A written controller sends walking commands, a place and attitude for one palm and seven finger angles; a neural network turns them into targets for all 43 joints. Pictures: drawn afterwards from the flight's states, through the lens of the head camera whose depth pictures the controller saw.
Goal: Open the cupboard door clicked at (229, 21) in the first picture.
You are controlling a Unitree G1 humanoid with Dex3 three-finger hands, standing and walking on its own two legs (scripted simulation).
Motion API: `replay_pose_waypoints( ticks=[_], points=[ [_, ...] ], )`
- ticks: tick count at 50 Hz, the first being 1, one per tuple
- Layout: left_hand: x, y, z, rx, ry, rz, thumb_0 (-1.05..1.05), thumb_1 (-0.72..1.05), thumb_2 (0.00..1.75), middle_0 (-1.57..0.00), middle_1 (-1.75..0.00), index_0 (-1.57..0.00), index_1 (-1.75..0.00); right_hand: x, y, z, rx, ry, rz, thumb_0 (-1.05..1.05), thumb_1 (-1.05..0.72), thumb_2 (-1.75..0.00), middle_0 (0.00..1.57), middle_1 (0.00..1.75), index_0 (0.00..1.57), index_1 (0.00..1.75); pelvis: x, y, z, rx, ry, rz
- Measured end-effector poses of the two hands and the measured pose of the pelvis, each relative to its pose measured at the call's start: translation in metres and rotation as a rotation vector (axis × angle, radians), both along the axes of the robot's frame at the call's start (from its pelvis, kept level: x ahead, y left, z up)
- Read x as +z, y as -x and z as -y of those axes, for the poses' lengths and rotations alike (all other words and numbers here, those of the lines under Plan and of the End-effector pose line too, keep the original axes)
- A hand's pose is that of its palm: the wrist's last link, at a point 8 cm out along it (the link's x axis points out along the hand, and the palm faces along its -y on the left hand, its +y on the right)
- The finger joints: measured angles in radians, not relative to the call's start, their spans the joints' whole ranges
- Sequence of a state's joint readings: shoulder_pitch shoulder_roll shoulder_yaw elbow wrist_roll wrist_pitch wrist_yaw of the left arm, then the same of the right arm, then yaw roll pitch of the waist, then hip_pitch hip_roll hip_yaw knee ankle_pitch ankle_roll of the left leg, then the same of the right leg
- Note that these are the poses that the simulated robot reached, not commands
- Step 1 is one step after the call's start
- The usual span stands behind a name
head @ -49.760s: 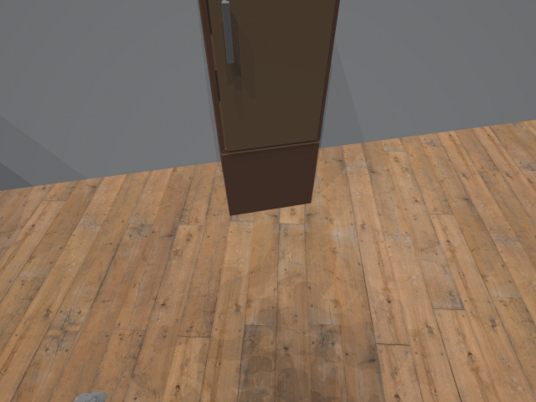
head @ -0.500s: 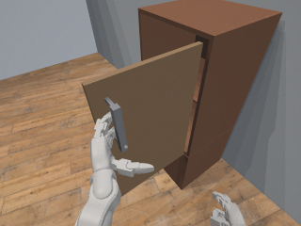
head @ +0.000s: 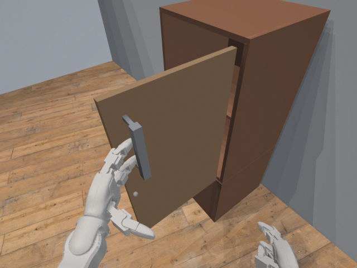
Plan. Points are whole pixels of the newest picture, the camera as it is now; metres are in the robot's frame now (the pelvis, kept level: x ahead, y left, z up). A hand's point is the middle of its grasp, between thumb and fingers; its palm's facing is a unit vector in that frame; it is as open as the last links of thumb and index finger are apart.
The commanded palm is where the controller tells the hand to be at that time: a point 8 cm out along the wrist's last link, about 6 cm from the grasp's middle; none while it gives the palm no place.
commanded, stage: slide the hand sideways off the handle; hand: left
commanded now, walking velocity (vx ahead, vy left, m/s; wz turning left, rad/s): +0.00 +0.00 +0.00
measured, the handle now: (136, 149) +0.34 +0.12 +0.12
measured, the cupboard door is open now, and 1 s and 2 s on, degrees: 91 91 91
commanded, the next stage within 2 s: draw the hand back to the body in 0.70 s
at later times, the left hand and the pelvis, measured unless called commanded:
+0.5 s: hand (101, 211) +0.20 +0.16 +0.11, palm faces -0.02 -1.00 -0.06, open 16.3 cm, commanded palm +0.17 +0.22 +0.12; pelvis +0.01 -0.01 +0.00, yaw +1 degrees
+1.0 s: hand (82, 221) +0.17 +0.18 +0.11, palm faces -0.02 -1.00 -0.07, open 16.3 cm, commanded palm +0.15 +0.24 +0.13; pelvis +0.00 +0.01 -0.01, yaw +2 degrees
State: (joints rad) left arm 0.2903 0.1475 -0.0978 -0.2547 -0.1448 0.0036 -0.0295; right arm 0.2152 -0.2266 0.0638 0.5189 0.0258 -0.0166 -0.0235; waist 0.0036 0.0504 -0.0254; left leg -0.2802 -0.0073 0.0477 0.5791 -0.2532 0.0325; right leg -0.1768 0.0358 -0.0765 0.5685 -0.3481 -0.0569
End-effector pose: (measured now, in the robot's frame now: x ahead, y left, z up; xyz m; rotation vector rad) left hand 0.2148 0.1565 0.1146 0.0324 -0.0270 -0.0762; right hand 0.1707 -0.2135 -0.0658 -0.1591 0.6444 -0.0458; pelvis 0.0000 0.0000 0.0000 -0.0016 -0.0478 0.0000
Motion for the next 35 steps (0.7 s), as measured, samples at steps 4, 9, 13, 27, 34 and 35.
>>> replay_pose_waypoints(
  ticks=[4,9,13,27,34,35],
  points=[
    [0.000,0.005,-0.009,0.012,-0.006,-0.007,-0.01,-0.50,0.30,-0.15,-0.30,-0.14,-0.29,0.000,-0.002,0.001,-0.003,-0.006,0.010,0.02,-0.90,-0.90,0.20,0.30,0.20,0.30,0.000,-0.003,0.002,-0.003,0.000,-0.005],
    [0.000,0.015,-0.023,0.037,-0.013,-0.011,-0.01,-0.50,0.30,-0.15,-0.30,-0.15,-0.29,0.000,-0.006,0.004,0.001,-0.004,0.028,0.02,-0.90,-0.90,0.20,0.30,0.20,0.30,-0.001,-0.006,0.005,0.001,0.001,-0.012],
    [-0.001,0.022,-0.032,0.045,-0.018,-0.015,-0.01,-0.50,0.30,-0.16,-0.30,-0.15,-0.29,0.000,-0.010,0.007,0.006,0.007,0.040,0.02,-0.90,-0.90,0.20,0.30,0.21,0.30,-0.002,-0.008,0.007,0.008,0.003,-0.020],
    [-0.004,0.040,-0.059,0.053,-0.025,-0.020,-0.01,-0.50,0.30,-0.16,-0.30,-0.15,-0.30,0.000,-0.019,0.015,0.000,0.033,0.079,0.02,-0.90,-0.90,0.20,0.30,0.21,0.30,-0.005,-0.012,0.007,0.019,0.009,-0.047],
    [-0.004,0.053,-0.072,0.062,-0.035,-0.024,-0.01,-0.50,0.30,-0.16,-0.30,-0.15,-0.30,0.001,-0.018,0.011,-0.004,0.028,0.097,0.02,-0.90,-0.90,0.20,0.30,0.21,0.30,-0.007,-0.011,0.003,0.018,0.013,-0.053],
    [-0.004,0.055,-0.075,0.065,-0.036,-0.025,-0.01,-0.50,0.30,-0.16,-0.30,-0.15,-0.30,0.001,-0.018,0.010,-0.004,0.029,0.099,0.02,-0.90,-0.90,0.20,0.30,0.21,0.30,-0.007,-0.011,0.003,0.019,0.014,-0.052]
  ],
)
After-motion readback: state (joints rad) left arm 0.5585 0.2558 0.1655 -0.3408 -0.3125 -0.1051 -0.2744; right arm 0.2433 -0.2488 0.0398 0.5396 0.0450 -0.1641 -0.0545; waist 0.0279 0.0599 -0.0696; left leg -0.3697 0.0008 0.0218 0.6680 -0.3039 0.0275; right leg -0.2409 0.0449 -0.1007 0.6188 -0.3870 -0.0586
